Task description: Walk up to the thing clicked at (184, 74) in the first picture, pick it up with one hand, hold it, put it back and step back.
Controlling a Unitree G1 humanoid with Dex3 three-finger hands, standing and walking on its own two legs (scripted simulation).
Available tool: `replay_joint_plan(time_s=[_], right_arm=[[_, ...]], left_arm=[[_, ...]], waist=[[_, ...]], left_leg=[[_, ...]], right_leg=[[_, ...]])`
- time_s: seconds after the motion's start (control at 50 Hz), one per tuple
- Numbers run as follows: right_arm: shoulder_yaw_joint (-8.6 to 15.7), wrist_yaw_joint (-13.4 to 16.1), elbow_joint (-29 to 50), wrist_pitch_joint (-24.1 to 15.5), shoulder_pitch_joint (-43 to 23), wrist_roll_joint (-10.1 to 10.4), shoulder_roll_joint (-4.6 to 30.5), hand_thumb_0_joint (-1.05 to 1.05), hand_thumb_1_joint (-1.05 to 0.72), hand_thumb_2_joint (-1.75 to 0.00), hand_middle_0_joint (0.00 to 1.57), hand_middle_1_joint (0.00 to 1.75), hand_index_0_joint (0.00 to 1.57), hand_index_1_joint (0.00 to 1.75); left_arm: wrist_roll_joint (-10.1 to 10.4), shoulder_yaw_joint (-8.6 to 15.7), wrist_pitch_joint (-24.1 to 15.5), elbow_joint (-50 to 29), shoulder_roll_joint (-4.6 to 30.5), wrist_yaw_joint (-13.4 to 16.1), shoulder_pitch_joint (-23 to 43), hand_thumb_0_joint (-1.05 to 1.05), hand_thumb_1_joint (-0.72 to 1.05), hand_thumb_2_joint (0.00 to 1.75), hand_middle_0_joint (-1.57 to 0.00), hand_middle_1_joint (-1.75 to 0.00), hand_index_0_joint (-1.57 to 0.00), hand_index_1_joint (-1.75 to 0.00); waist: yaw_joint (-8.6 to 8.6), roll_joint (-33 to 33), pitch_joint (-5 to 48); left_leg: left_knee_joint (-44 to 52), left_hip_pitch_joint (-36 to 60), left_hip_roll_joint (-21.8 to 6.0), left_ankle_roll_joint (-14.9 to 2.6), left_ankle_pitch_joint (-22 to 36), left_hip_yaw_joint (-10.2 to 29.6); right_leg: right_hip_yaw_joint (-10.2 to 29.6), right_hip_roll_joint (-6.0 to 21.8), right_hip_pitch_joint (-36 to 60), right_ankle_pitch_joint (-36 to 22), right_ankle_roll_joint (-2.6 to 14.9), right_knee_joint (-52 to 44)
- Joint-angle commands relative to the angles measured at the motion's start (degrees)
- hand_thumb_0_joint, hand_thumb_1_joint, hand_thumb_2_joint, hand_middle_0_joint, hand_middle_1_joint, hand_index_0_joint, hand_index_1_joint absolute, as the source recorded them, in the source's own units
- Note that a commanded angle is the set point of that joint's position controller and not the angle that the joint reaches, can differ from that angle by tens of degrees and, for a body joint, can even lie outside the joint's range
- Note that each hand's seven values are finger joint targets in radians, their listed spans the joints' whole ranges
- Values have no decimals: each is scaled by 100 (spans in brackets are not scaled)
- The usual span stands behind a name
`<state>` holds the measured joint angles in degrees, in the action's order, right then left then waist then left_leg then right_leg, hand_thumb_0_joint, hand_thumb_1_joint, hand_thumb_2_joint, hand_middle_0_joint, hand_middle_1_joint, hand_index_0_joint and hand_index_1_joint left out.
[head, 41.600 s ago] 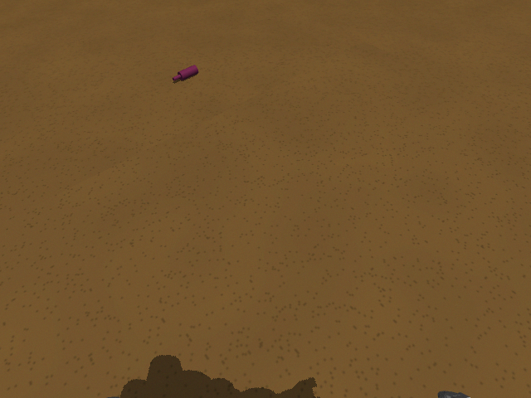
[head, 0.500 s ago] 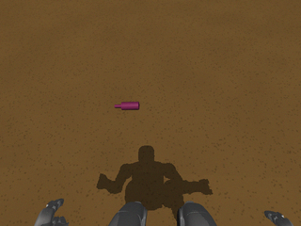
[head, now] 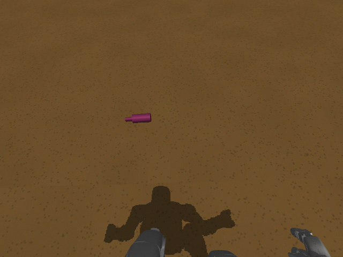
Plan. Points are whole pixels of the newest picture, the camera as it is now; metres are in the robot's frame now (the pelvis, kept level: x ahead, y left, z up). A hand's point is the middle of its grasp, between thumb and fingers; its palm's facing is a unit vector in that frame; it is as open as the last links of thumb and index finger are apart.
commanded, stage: step back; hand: left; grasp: from above
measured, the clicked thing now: (137, 118) +1.05 +0.35 -0.73
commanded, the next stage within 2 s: stand in 1.06 s
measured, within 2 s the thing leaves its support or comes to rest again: neither
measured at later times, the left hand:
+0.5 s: hand out of the picture +0.05 +0.28 -0.14, palm faces +0.04 -0.92 -0.39, open 7.4 cm
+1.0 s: hand out of the picture +0.09 +0.29 -0.15, palm faces +0.07 -0.93 -0.35, open 7.4 cm
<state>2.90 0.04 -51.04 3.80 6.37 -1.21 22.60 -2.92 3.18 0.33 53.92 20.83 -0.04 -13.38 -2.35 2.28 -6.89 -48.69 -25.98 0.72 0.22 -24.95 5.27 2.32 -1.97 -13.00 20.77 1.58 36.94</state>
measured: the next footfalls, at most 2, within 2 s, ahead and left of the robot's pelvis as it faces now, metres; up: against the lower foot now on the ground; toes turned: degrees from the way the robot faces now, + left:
left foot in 0.20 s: +0.02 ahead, +0.14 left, +0.00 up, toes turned +2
left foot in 0.70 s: +0.09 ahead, +0.16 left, +0.00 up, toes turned +7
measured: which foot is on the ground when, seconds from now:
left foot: up 0.00-0.18, down 0.20-0.48, up 0.50-0.68, down 0.70-1.00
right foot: down 0.00-1.00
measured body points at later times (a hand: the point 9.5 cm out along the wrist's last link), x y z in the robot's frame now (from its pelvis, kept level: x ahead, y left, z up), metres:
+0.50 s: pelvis -0.02 +0.00 +0.00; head -0.01 +0.00 +0.45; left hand +0.04 +0.33 -0.11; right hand +0.05 -0.31 -0.12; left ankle -0.02 +0.14 -0.72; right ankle +0.01 -0.11 -0.72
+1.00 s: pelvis +0.04 +0.02 +0.01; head +0.06 +0.04 +0.46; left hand +0.09 +0.34 -0.12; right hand +0.19 -0.25 -0.11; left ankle +0.05 +0.15 -0.72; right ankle +0.01 -0.11 -0.72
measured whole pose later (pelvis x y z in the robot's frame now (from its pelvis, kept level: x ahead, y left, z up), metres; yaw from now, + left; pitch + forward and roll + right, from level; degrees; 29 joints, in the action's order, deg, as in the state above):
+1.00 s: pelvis +0.04 +0.02 +0.01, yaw +4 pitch -2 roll +0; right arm 1.1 -0.2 -60.6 -0.6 1.4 -0.8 18.4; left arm -0.6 1.2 -1.1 60.7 21.6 0.1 -7.0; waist -1.5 -0.8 -4.6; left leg -31.0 -15.1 -2.5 0.7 -14.1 -1.9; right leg -0.1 1.1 -8.6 18.8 -1.3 29.1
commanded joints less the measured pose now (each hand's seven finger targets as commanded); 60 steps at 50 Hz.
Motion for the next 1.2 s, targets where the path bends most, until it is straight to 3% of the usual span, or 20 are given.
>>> replay_joint_plan(time_s=[0.0,0.08,0.16,0.18,0.2,0.22,0.24,0.3,0.42,0.46,0.48,0.5,0.62,0.66,0.7,0.72,0.74,0.84,1.12,1.18], right_arm=[[287,47,193,-236,132,77,1069,0,-90,-90,20,30,20,30],[268,-49,155,-339,37,-54,1025,0,-90,-90,20,30,20,30],[323,-57,-178,-533,510,-63,928,0,-90,-90,20,30,20,30],[390,-25,-266,-589,717,-96,1019,0,-90,-90,20,30,20,30],[456,10,-276,-628,776,-159,1420,0,-90,-90,20,30,20,30],[517,-8,-227,-623,765,-129,1832,0,-90,-90,20,30,20,30],[490,-13,-151,-669,518,-109,1717,0,-90,-90,20,30,20,30],[391,13,-179,-703,434,-139,1417,0,-90,-90,20,30,20,30],[304,-42,-62,-502,208,-20,1059,0,-90,-90,20,30,20,30],[197,7,88,-500,26,-4,672,0,-90,-90,20,30,20,30],[291,66,6,-505,146,-72,1020,0,-90,-90,20,30,20,30],[307,58,-98,-537,412,-36,1142,0,-90,-90,20,30,20,30],[248,-41,-337,-612,556,-37,771,0,-90,-90,20,30,20,30],[263,9,-456,-643,646,-44,715,0,-90,-90,20,30,20,30],[319,78,-425,-655,535,-83,1073,0,-90,-90,20,30,20,30],[295,80,-296,-650,167,-33,1368,0,-90,-90,20,30,20,30],[315,63,-286,-616,-69,17,1450,0,-90,-90,20,30,20,30],[132,70,-465,-575,-459,40,979,0,-90,-90,20,30,20,30],[49,19,-867,-580,-711,95,886,0,-90,-90,20,30,20,30],[33,6,-898,-572,-806,90,878,0,-90,-90,20,30,20,30]], left_arm=[[36,466,-245,-603,1603,162,772,0,90,90,-20,-30,-20,-30],[-37,508,-252,-493,1674,89,372,0,90,90,-20,-30,-20,-30],[42,378,-129,-485,1592,4,549,0,90,90,-20,-30,-20,-30],[46,269,-112,-487,1319,-10,400,0,90,90,-20,-30,-20,-30],[147,154,-118,-528,924,-41,567,0,90,90,-20,-30,-20,-30],[162,294,-106,-473,1339,3,884,0,90,90,-20,-30,-20,-30],[154,313,-132,-464,1435,-15,794,0,90,90,-20,-30,-20,-30],[174,286,-220,-330,1288,-73,621,0,90,90,-20,-30,-20,-30],[72,352,-305,71,1157,-14,118,0,90,90,-20,-30,-20,-30],[15,526,-358,139,1980,52,-291,0,90,90,-20,-30,-20,-30],[9,578,-372,-80,2108,42,131,0,90,90,-20,-30,-20,-30],[91,546,-397,-179,1891,46,275,0,90,90,-20,-30,-20,-30],[127,311,-399,-254,1533,36,743,0,90,90,-20,-30,-20,-30],[224,230,-308,-236,1450,41,735,0,90,90,-20,-30,-20,-30],[280,73,-265,-290,1122,51,566,0,90,90,-20,-30,-20,-30],[359,69,-184,-191,1082,61,438,0,90,90,-20,-30,-20,-30],[321,117,-137,-46,1225,88,471,0,90,90,-20,-30,-20,-30],[248,124,-264,271,1375,83,459,0,90,90,-20,-30,-20,-30],[272,-45,-281,626,1150,93,965,0,90,90,-20,-30,-20,-30],[258,-54,-264,667,1154,74,1051,0,90,90,-20,-30,-20,-30]], waist=[[188,-784,205],[-160,-1232,193],[166,-1077,369],[259,-612,587],[358,640,657],[475,589,425],[343,294,229],[270,533,228],[-37,401,544],[-328,-1351,509],[-187,-1073,129],[-57,-607,51],[183,-1178,506],[317,-898,727],[268,-141,1131],[122,280,1284],[103,370,1092],[101,188,1093],[268,-206,1243],[231,-226,955]], left_leg=[[-989,96,255,42,33,375],[291,-148,70,121,-261,-15],[2569,1551,169,-57,307,-602],[2904,2338,-41,-133,511,-127],[3417,2458,-1226,-595,-863,2041],[3803,1476,-1932,-1225,-2304,2913],[3778,1247,-1938,-1354,-2019,2695],[3324,1530,-1388,-1034,-484,1580],[2237,174,-787,-498,-35,461],[108,-1043,327,-132,-780,-173],[-529,-938,-57,-59,-816,144],[-621,-885,-153,-71,-573,290],[1216,843,-250,2,282,-600],[2284,1520,-43,-33,1648,-860],[2303,2262,-904,-364,3005,212],[2549,1542,-1661,-937,2420,1107],[2665,990,-1817,-1130,1968,1137],[2030,1336,-868,-295,2616,-50],[2561,2436,-922,-203,3596,-186],[2849,2207,-893,-158,2909,-153]], right_leg=[[1348,1505,-758,210,823,-1689],[1546,1509,-42,1988,812,-1918],[932,1323,-542,1134,641,-1389],[590,1076,-936,594,458,-683],[-9,397,-1865,733,20,296],[-78,320,-1656,1219,-17,1085],[201,452,-1452,1003,-9,1372],[71,524,-1345,694,-13,706],[-444,38,1165,-386,67,-1334],[2656,1936,1280,2000,824,-2480],[3093,2618,631,1936,1303,-2546],[2712,2461,629,1231,1342,-2332],[536,1591,-24,-2211,822,-1383],[105,1221,-7,-2988,467,-572],[-82,776,-531,-2338,69,-17],[-214,364,-203,-614,-104,194],[-232,367,276,324,-60,100],[245,788,497,-1870,67,-1002],[130,920,719,-2668,-115,-1683],[164,925,707,-2010,-135,-1972]])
